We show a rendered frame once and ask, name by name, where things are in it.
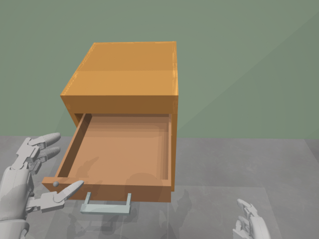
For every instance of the left robot forearm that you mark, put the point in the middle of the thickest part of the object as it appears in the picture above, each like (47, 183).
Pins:
(13, 229)

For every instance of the handle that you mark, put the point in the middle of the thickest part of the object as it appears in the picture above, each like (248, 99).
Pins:
(96, 209)

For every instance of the cabinet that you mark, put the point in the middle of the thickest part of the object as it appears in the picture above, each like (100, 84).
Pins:
(126, 78)

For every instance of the drawer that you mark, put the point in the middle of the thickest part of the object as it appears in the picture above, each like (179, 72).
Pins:
(117, 154)

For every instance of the robot right hand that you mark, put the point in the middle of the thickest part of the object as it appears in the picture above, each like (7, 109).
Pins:
(255, 228)

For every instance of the robot left hand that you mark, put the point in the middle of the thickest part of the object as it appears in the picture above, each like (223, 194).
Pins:
(17, 184)

